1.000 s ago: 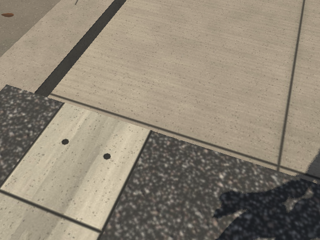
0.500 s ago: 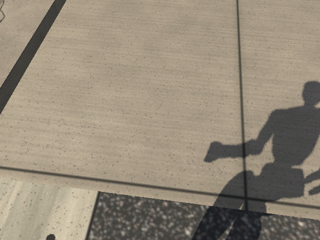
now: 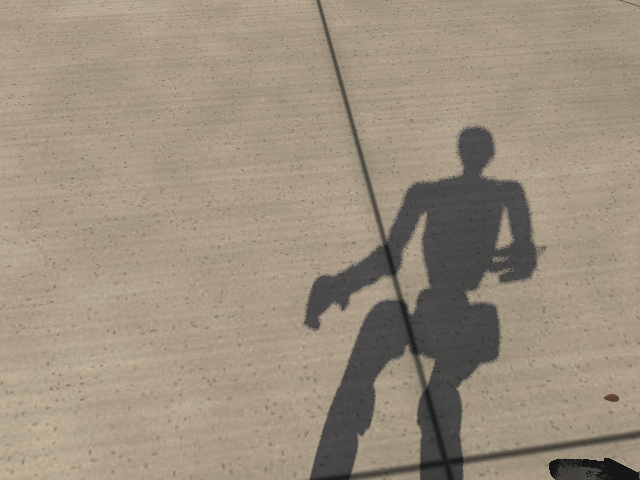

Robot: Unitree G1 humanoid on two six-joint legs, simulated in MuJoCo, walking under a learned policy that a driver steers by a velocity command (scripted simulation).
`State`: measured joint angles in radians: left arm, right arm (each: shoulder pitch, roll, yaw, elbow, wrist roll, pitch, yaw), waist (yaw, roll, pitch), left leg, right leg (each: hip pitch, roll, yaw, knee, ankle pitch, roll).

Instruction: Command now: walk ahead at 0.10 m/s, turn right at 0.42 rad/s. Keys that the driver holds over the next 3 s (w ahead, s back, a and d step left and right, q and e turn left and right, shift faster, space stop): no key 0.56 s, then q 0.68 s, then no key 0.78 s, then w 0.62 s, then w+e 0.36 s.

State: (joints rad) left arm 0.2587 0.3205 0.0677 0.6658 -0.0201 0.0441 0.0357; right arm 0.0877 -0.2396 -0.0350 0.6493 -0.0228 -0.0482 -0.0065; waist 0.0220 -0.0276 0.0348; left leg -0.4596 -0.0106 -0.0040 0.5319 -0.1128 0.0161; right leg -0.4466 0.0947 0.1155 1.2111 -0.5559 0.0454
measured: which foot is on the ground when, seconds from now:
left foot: down 0.00-1.00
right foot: up 0.00-0.22, down 0.24-0.86, up 0.88-1.00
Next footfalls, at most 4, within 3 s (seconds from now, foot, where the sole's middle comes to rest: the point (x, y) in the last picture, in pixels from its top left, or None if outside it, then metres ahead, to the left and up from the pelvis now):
0.24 right None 0.06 -0.14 -0.76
1.26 right None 0.13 -0.13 -0.76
1.60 left None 0.03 0.10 -0.76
2.84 left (178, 471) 0.49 0.32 -0.87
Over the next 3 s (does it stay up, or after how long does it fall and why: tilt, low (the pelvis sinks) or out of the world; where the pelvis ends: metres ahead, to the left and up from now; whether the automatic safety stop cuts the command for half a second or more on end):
stays up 0.45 0.22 -0.11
